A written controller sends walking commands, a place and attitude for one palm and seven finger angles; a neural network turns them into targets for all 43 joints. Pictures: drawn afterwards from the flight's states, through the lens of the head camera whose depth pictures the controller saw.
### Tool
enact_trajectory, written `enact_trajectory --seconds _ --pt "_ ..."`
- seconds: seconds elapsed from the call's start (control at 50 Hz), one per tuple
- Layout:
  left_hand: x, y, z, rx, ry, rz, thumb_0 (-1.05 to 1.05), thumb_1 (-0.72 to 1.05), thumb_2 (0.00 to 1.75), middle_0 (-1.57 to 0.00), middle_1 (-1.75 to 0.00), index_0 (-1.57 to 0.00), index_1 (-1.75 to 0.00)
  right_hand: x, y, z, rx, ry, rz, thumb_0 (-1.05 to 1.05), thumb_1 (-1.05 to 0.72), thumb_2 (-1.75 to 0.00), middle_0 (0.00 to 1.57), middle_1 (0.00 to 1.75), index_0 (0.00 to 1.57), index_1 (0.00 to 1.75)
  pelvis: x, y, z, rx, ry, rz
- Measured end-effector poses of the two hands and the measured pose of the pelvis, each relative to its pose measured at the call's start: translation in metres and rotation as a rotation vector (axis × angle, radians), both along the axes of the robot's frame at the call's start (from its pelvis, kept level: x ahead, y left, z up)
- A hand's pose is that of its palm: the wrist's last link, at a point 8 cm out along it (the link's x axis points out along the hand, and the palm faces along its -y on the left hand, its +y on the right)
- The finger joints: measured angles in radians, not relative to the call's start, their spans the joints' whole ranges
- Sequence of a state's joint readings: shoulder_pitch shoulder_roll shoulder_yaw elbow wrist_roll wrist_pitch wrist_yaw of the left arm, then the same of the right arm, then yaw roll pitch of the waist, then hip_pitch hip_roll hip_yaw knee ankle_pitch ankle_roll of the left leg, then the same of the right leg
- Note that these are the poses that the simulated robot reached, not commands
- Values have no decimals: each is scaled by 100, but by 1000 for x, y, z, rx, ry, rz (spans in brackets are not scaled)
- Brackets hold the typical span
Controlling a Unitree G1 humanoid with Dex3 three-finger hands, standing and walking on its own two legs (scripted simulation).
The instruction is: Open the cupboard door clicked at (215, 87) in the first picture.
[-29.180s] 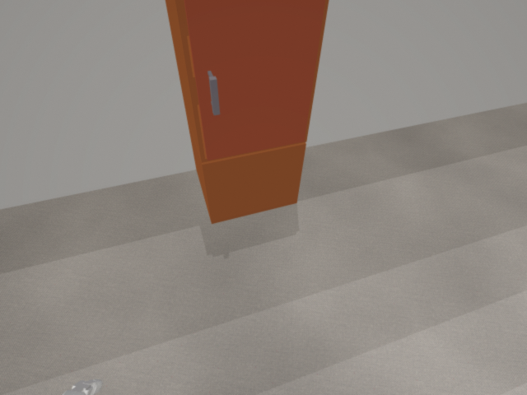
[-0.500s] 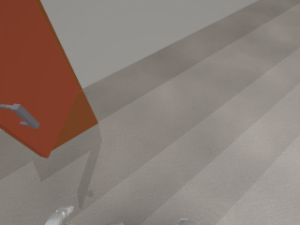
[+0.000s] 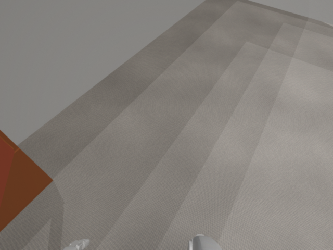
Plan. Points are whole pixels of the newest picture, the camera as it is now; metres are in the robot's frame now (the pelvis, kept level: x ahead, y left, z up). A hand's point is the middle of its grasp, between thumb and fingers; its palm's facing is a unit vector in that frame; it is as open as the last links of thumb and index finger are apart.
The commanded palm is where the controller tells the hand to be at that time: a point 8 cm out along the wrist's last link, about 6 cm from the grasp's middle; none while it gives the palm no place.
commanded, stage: walk to a spot facing it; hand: left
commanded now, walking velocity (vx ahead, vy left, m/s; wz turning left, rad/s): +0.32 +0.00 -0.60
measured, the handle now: out of the picture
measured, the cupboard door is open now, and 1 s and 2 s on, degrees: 44 44 44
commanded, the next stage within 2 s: turn to face it in 1.18 s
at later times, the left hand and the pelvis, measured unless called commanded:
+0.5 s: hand (130, 207) +0.25 +0.11 -0.18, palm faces -0.18 -0.97 -0.19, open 7.3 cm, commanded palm none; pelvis +0.19 -0.07 +0.00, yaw -13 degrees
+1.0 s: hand (176, 120) +0.60 -0.02 -0.17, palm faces -0.43 -0.88 -0.21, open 7.4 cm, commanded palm none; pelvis +0.42 -0.15 -0.02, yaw -23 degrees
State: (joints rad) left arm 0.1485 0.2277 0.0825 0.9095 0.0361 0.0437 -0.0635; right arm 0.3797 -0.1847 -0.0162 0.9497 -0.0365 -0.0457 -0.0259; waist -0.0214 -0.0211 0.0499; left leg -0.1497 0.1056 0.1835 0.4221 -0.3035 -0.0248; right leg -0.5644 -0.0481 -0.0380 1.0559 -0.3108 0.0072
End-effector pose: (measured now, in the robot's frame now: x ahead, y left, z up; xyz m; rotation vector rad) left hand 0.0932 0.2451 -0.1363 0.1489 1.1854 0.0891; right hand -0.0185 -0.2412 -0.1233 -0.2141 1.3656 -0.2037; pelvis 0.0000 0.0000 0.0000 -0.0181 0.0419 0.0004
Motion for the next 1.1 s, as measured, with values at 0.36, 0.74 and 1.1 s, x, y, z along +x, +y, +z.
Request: enact_trajectory --seconds 0.36,0.74,1.1 --pt "159 -96 -3 44 3 -204 0 91 89 -20 -30 -20 -30 102 -66 -20 40 -11 -242 1 -90 -89 20 30 20 30 125 -65 -6 17 -23 -188" --pt "290 -86 -17 30 180 -213 1 91 89 -19 -30 -19 -30 324 -67 -3 3 -218 -229 0 -91 -89 20 30 20 30 308 -70 -4 9 -29 -317" --pt "546 -253 -1 40 -83 -420 0 91 89 -19 -30 -19 -30 296 -113 -27 138 212 -532 1 -91 -89 20 30 20 30 450 -182 -12 23 -53 -402"
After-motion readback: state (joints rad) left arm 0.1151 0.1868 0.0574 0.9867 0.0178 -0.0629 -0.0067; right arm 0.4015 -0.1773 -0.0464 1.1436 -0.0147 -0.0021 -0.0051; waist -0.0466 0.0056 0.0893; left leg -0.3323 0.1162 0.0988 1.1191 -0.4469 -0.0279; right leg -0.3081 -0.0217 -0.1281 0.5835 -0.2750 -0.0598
